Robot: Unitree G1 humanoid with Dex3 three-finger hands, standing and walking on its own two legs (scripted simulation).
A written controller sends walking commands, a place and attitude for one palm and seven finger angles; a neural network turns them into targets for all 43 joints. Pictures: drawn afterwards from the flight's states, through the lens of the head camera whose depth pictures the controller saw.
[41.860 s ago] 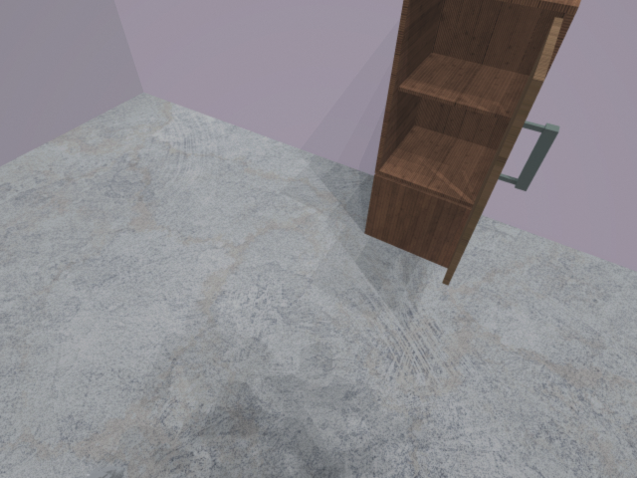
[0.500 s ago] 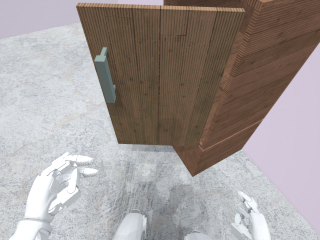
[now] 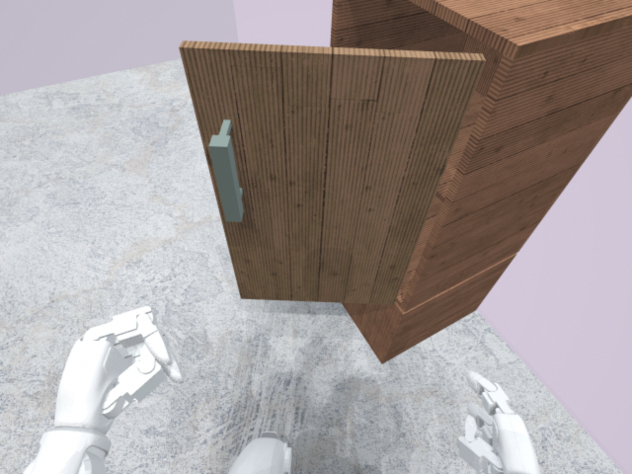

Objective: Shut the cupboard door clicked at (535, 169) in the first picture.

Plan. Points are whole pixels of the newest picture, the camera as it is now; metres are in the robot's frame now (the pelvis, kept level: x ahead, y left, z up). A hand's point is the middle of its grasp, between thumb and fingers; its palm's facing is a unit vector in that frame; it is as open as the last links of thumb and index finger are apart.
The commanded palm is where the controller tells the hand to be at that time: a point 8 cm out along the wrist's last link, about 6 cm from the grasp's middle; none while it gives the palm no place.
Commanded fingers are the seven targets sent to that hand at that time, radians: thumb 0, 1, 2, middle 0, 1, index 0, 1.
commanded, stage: raise the hand and make a fist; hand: left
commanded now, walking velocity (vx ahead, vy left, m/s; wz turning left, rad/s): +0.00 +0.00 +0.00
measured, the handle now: (230, 172) +0.50 +0.17 +0.09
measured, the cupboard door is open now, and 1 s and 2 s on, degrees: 59 59 59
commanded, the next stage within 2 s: bring the fist close to the handle in 0.70 s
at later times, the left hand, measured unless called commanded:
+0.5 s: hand (173, 348) +0.23 +0.17 +0.10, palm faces +0.04 -1.00 -0.04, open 3.1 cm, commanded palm +0.20 +0.23 +0.09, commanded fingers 0.00 0.90 0.90 -1.30 -1.50 -1.30 -1.50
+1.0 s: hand (191, 323) +0.26 +0.16 +0.10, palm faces +0.02 -1.00 -0.03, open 3.1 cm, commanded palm +0.25 +0.21 +0.09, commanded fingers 0.00 0.90 0.90 -1.30 -1.50 -1.30 -1.50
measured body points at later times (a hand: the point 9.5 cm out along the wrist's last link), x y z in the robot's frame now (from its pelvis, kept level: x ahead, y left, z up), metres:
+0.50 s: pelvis +0.00 -0.01 +0.02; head +0.02 -0.02 +0.47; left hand +0.22 +0.23 +0.10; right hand +0.17 -0.25 -0.06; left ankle +0.08 +0.10 -0.66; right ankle -0.01 -0.13 -0.66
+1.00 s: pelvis +0.01 -0.02 +0.01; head +0.04 -0.02 +0.46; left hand +0.25 +0.22 +0.10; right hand +0.19 -0.25 -0.07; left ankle +0.08 +0.10 -0.66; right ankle -0.01 -0.13 -0.66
